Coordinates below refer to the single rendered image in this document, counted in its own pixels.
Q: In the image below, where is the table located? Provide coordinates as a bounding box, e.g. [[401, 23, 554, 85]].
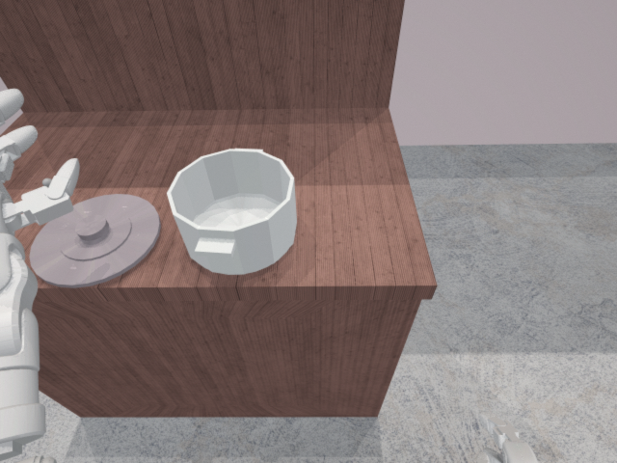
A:
[[0, 0, 437, 418]]

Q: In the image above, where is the knob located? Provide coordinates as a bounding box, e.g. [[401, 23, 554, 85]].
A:
[[75, 215, 109, 241]]

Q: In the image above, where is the robot left hand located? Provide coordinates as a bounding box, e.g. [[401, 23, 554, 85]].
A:
[[0, 89, 80, 236]]

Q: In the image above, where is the pot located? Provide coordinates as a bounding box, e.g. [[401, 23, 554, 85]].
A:
[[167, 149, 297, 275]]

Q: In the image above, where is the robot left forearm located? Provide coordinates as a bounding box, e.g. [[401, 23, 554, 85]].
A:
[[0, 232, 46, 461]]

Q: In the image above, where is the robot right hand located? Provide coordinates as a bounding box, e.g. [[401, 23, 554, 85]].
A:
[[476, 412, 539, 463]]

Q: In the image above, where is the lid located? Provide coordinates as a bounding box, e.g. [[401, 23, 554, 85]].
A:
[[29, 194, 161, 288]]

